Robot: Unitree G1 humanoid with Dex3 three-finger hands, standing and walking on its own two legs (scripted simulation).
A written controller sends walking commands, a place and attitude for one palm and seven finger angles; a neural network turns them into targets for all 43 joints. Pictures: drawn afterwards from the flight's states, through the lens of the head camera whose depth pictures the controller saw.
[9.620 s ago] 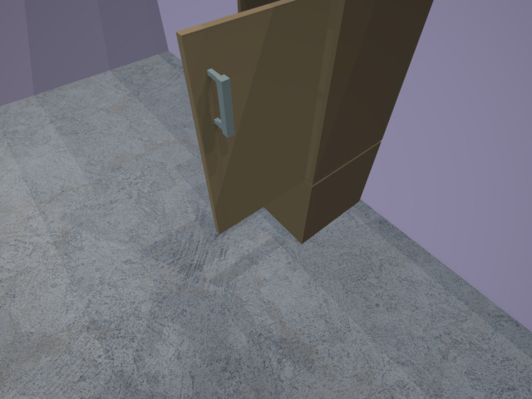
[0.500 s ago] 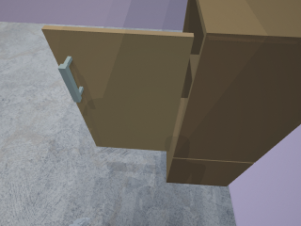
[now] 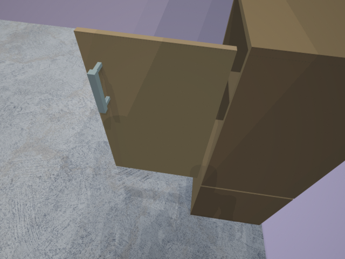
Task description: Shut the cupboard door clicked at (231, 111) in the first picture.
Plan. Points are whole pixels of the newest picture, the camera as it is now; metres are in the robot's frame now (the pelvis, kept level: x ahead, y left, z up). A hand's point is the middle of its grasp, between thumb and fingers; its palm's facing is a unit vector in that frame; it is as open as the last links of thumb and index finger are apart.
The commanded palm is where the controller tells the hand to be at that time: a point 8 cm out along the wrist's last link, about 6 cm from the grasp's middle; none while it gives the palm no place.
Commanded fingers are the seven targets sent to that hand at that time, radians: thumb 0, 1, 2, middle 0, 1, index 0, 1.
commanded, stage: come to a stop and stand still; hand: left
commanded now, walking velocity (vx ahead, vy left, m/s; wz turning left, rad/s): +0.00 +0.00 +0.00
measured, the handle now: (100, 88) +0.48 +0.24 +0.11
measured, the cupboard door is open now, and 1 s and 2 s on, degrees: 90 90 90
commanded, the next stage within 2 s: look again from close up in 0.58 s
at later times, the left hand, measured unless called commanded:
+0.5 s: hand out of the picture +0.08 +0.30 -0.15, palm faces -0.03 -0.93 -0.37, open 7.4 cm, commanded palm none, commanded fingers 0.00 0.90 0.90 -0.20 -0.30 -0.20 -0.30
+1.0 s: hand out of the picture +0.05 +0.25 -0.16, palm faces -0.05 -0.96 -0.28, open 7.4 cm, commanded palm none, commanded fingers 0.00 0.90 0.90 -0.20 -0.30 -0.20 -0.30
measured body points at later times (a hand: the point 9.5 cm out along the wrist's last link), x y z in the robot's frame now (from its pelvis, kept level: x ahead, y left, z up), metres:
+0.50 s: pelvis -0.01 +0.05 +0.00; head +0.00 +0.04 +0.45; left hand +0.08 +0.34 -0.12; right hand +0.06 -0.23 -0.14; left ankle -0.03 +0.12 -0.74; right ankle +0.01 -0.11 -0.74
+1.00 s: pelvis -0.01 +0.04 +0.00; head +0.01 +0.04 +0.45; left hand +0.05 +0.30 -0.14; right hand +0.07 -0.24 -0.14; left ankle -0.03 +0.12 -0.74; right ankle +0.01 -0.11 -0.74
